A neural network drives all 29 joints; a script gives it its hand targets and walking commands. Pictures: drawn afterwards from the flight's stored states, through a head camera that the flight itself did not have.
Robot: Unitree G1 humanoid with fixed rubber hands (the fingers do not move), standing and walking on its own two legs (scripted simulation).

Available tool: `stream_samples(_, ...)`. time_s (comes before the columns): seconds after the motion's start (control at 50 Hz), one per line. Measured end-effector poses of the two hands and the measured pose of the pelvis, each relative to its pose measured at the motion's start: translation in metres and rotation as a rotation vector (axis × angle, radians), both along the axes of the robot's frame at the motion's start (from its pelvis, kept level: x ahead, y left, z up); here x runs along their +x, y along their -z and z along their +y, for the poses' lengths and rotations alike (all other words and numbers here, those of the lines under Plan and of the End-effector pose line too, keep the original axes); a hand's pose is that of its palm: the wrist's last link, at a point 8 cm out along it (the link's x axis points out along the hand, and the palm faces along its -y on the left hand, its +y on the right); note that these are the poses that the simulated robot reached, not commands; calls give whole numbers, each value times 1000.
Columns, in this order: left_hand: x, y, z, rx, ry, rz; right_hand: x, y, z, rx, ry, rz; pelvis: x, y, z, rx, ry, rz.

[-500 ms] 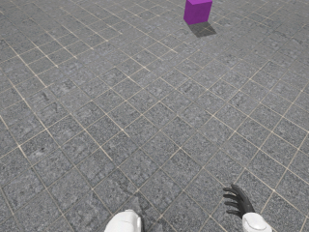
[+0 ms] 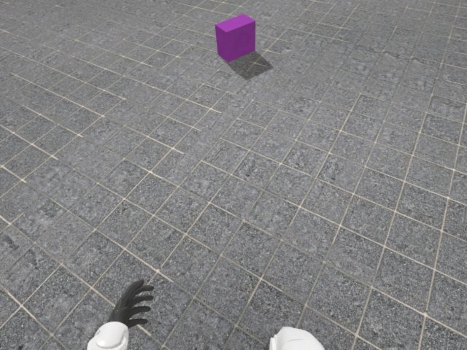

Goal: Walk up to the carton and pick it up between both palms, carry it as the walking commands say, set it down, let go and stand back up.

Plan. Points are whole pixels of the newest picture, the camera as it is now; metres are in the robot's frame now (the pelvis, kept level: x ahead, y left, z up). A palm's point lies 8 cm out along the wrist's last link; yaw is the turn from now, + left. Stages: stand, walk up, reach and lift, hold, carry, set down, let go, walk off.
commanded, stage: walk up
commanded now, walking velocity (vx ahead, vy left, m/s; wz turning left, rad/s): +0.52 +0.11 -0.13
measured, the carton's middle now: (235, 38) +2.21 -0.13 -0.64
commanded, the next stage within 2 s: none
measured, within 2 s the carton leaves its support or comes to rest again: neither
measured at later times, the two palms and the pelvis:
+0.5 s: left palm (82, 305) +0.23 +0.32 -0.14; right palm (326, 256) +0.28 -0.19 -0.10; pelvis +0.22 +0.07 +0.01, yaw -1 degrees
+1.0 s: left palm (148, 187) +0.49 +0.20 -0.10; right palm (345, 203) +0.41 -0.28 -0.13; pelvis +0.42 -0.03 +0.02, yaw -3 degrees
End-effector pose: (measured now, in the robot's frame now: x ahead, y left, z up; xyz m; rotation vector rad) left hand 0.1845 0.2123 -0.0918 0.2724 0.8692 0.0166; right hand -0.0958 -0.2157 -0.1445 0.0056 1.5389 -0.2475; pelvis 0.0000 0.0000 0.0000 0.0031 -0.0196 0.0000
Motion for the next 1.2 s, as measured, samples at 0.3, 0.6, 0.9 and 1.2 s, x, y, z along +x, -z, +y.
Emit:
stream_samples(0.3,-130,32,74,-36,-365,572,397,-58,19,-114,-343,-549,138,-14,41,-57,-6,-7)
stream_samples(0.6,166,28,90,-89,-99,263,326,-50,32,-175,-68,-196,257,-23,65,-42,26,5)
stream_samples(0.9,363,4,-18,-25,35,85,366,-14,-29,-54,51,9,375,-9,-15,-10,54,34)
stream_samples(1.2,219,4,-12,5,-366,611,764,-47,-50,-42,-270,-538,505,-22,-32,-27,29,18)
